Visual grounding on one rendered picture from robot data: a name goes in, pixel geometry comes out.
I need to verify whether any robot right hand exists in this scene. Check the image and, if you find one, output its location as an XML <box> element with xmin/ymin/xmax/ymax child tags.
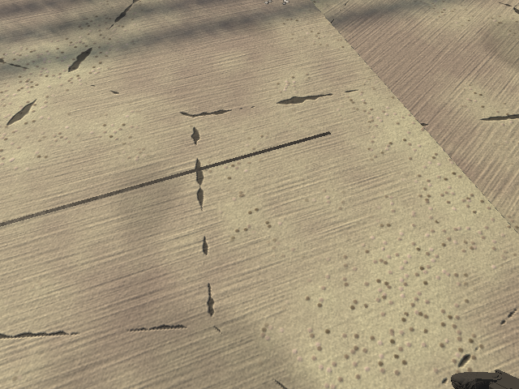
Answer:
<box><xmin>451</xmin><ymin>370</ymin><xmax>519</xmax><ymax>389</ymax></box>

